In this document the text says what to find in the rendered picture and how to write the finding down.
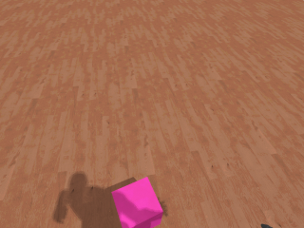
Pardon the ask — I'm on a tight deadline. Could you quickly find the carton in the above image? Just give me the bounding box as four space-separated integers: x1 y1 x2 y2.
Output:
111 177 163 228

